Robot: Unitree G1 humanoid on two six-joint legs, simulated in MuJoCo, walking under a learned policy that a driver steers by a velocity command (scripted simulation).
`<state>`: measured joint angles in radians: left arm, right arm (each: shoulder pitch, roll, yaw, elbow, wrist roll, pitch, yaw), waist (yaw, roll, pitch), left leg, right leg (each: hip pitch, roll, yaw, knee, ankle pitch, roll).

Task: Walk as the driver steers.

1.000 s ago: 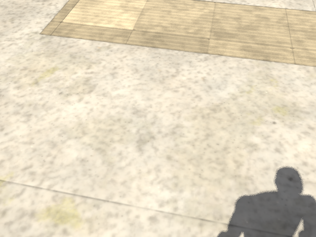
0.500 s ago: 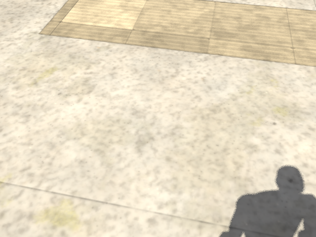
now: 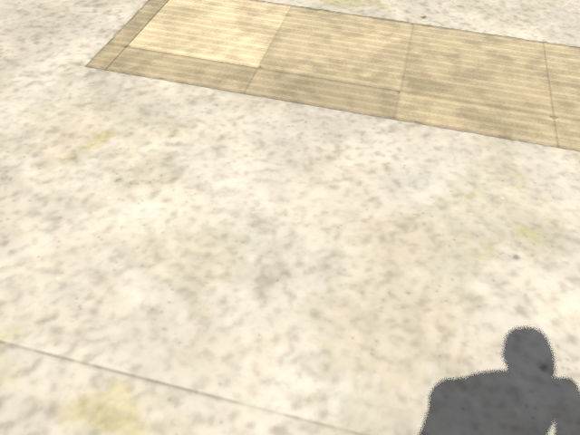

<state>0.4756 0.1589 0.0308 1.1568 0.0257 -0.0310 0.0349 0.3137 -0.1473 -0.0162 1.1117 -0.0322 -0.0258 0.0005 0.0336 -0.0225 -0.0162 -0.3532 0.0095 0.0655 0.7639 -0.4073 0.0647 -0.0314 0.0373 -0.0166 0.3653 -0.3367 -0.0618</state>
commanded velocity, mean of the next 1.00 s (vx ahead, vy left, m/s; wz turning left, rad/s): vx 0.45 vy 0.00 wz -0.26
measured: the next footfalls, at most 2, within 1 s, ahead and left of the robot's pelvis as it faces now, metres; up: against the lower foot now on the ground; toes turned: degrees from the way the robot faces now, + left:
left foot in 0.10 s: +0.12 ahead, +0.12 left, +0.00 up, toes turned +4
right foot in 0.62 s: +0.46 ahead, -0.03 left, +0.00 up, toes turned -12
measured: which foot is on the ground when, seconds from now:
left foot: up 0.00-0.08, down 0.10-0.62, up 0.64-1.00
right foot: down 0.00-0.12, up 0.14-0.60, down 0.62-1.00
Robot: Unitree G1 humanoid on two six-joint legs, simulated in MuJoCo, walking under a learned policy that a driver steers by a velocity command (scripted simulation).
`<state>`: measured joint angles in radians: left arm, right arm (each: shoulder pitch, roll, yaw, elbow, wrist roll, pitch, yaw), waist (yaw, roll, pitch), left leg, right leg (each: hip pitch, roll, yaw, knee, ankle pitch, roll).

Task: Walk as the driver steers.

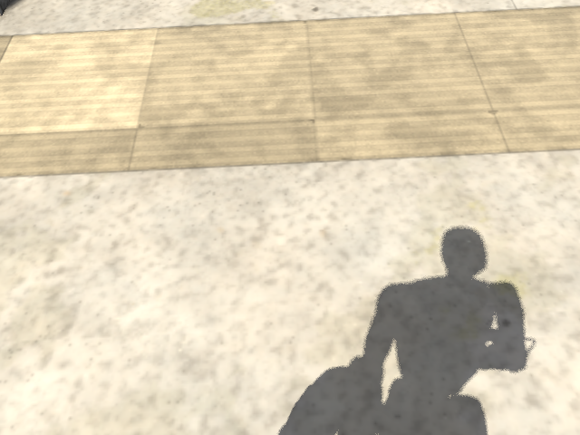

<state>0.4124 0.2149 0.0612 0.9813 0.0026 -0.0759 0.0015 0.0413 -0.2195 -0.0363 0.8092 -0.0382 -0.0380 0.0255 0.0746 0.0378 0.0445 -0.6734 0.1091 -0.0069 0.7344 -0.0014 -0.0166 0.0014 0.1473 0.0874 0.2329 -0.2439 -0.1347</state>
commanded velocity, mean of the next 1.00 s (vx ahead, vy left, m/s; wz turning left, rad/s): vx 0.50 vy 0.00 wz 0.00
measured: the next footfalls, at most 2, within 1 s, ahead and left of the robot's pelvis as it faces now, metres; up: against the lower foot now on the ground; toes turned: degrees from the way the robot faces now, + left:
left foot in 0.16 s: +0.28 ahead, +0.12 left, +0.00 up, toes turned +0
right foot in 0.70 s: +0.56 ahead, -0.08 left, +0.00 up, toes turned -6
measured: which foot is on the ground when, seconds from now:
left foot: up 0.00-0.14, down 0.16-0.70, up 0.72-1.00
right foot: down 0.00-0.16, up 0.18-0.68, down 0.70-1.00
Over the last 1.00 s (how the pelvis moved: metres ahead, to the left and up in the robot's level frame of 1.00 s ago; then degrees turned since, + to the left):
0.52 0.00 0.00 -18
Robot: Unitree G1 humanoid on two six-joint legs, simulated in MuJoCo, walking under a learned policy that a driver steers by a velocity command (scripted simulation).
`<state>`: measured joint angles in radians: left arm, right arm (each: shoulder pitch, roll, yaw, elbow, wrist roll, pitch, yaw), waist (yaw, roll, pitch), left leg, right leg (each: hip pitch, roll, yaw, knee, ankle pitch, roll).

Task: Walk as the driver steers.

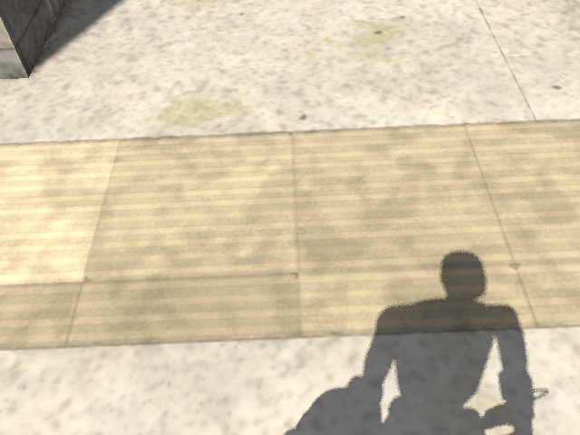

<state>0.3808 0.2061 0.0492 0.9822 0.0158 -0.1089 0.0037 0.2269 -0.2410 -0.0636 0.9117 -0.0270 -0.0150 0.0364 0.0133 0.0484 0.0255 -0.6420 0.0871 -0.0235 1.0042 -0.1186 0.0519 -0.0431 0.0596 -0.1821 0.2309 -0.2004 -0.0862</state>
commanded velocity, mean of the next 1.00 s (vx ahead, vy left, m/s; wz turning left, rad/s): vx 0.50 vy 0.00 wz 0.09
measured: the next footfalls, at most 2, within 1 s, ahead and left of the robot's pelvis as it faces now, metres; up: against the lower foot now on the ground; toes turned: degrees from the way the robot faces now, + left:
left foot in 0.26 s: +0.27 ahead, +0.10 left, +0.00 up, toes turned +14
right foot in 0.82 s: +0.62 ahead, +0.03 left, +0.00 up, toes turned +6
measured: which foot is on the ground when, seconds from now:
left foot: up 0.00-0.24, down 0.26-0.84, up 0.86-1.00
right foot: down 0.00-0.28, up 0.30-0.80, down 0.82-1.00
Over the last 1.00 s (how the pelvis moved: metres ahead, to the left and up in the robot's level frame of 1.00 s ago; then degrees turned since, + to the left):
0.55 -0.02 0.00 4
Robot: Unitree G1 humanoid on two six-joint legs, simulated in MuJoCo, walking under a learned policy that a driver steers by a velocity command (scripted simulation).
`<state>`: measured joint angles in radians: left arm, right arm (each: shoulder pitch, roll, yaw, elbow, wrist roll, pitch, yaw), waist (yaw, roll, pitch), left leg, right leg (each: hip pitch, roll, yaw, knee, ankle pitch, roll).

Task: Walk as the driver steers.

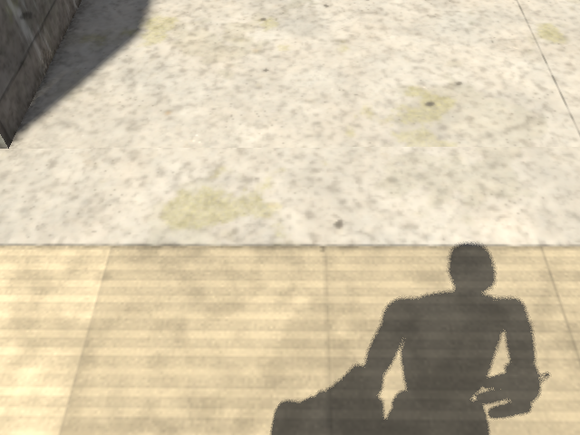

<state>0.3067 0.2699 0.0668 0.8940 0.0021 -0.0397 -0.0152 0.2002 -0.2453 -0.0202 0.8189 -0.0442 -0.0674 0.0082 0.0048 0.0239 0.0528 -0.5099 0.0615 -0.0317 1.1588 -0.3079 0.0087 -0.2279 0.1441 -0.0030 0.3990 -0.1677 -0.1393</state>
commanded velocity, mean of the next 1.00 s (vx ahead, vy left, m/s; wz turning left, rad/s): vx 0.50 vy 0.00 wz -0.16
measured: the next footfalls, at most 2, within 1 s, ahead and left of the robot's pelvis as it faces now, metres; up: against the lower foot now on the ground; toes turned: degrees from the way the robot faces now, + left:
left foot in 0.36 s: +0.39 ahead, +0.11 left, +0.00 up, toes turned -7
right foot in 0.88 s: +0.63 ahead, -0.13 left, +0.00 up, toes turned -12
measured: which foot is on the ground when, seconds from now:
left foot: up 0.00-0.34, down 0.36-0.88, up 0.90-1.00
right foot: down 0.00-0.36, up 0.38-0.86, down 0.88-1.00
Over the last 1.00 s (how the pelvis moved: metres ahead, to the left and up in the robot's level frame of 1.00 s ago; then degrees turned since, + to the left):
0.55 0.07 -0.01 3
